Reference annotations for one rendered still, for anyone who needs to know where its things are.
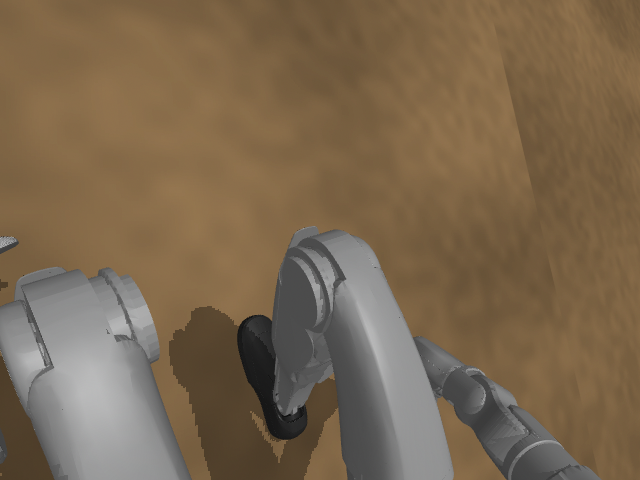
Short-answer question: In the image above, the right robot hand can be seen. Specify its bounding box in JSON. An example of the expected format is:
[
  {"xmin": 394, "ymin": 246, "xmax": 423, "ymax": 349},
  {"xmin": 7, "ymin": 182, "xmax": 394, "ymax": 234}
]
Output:
[{"xmin": 413, "ymin": 336, "xmax": 466, "ymax": 402}]

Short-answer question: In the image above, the left robot hand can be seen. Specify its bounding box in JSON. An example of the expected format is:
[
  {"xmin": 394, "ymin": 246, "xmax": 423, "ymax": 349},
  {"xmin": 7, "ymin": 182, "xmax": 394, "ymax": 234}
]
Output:
[{"xmin": 0, "ymin": 236, "xmax": 19, "ymax": 254}]

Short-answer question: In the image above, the right robot foot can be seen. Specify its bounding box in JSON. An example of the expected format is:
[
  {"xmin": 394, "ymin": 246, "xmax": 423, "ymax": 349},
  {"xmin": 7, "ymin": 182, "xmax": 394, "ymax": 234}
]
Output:
[{"xmin": 237, "ymin": 315, "xmax": 307, "ymax": 440}]

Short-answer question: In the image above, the right robot arm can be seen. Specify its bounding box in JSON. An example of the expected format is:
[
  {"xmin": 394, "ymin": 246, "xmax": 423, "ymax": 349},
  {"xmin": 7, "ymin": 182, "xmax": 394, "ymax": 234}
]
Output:
[{"xmin": 442, "ymin": 365, "xmax": 601, "ymax": 480}]

